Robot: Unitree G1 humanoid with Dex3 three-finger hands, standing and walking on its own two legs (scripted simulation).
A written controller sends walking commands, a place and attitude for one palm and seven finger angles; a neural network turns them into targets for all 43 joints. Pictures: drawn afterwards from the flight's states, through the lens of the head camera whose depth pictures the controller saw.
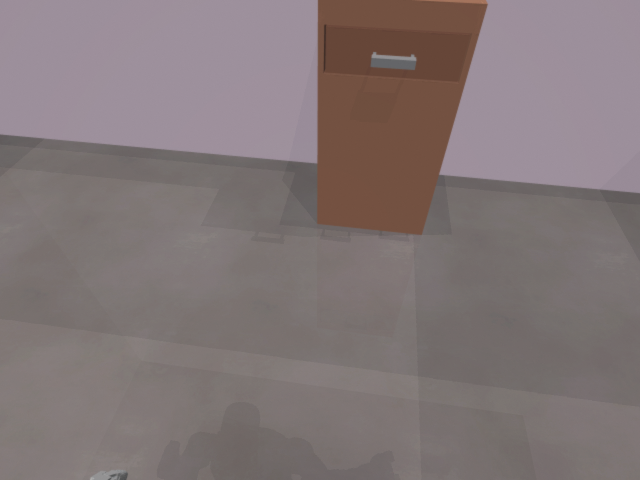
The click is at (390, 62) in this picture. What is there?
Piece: drawer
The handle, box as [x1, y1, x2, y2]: [371, 52, 415, 69]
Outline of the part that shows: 371,57 371,66 414,69 415,57 412,54 410,57 376,55 375,52 373,52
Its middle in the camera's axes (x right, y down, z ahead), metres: +0.22 -0.55 +1.18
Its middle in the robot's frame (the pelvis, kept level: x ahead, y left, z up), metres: +1.26 -0.15 +0.00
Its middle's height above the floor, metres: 0.77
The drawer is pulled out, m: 0.00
